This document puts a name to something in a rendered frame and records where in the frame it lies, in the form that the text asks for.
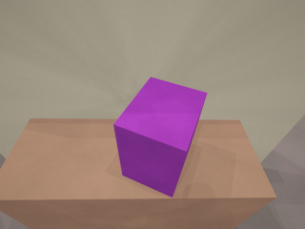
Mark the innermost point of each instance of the pedestal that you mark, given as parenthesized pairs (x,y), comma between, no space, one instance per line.
(65,173)

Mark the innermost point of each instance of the carton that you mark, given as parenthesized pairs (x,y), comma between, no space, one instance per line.
(155,132)

